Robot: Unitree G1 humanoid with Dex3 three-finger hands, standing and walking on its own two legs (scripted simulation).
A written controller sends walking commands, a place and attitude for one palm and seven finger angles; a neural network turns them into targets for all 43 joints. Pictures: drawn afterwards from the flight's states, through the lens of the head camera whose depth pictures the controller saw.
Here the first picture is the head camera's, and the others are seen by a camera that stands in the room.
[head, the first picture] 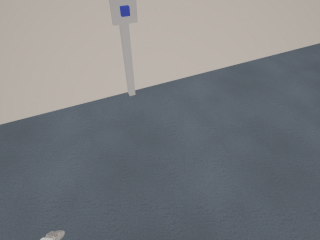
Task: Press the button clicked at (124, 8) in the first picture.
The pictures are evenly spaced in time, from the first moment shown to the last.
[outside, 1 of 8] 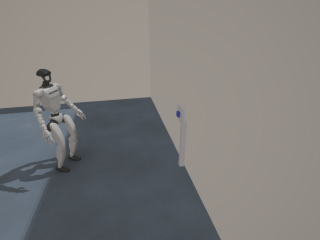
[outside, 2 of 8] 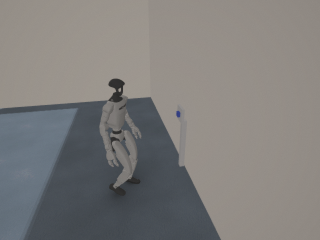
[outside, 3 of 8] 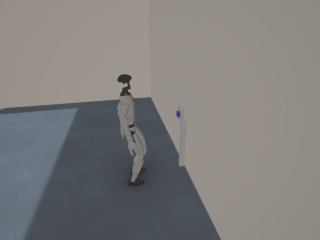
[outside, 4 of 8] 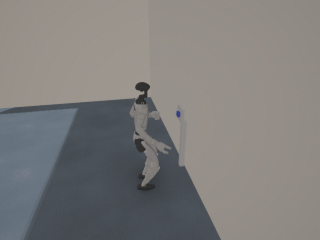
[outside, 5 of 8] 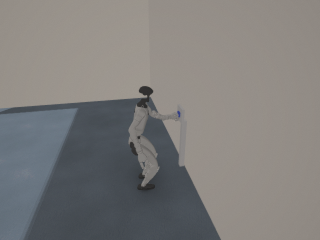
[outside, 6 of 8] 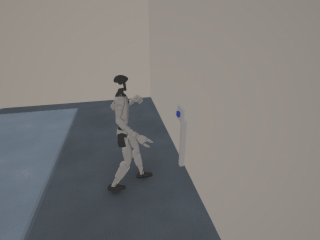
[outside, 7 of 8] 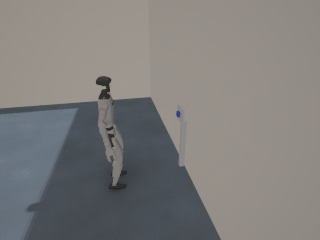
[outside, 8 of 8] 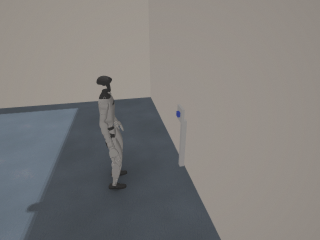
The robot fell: no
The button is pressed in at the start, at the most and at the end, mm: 0 11 0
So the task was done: yes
